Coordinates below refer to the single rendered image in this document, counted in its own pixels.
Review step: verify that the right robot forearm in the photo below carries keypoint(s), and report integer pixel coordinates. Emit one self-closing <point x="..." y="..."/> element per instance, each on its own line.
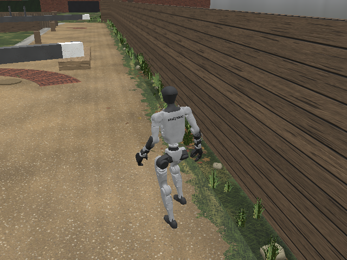
<point x="197" y="140"/>

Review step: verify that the right robot hand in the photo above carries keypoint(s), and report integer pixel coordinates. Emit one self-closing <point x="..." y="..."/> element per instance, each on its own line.
<point x="195" y="152"/>

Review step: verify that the robot right foot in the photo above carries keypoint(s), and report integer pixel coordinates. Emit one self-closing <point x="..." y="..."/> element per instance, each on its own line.
<point x="182" y="200"/>

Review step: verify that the left robot hand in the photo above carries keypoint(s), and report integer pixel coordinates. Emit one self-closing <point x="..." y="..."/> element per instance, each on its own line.
<point x="139" y="159"/>

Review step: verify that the robot left upper arm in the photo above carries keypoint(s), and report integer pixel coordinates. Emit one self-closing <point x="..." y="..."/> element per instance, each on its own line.
<point x="156" y="118"/>

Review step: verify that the robot left shin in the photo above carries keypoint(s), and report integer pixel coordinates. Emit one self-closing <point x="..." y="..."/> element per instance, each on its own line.
<point x="168" y="204"/>

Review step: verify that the left robot forearm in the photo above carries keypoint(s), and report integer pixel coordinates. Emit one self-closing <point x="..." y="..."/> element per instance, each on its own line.
<point x="147" y="147"/>

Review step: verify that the robot right upper arm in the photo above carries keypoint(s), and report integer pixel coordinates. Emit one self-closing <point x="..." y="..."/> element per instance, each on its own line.
<point x="191" y="120"/>

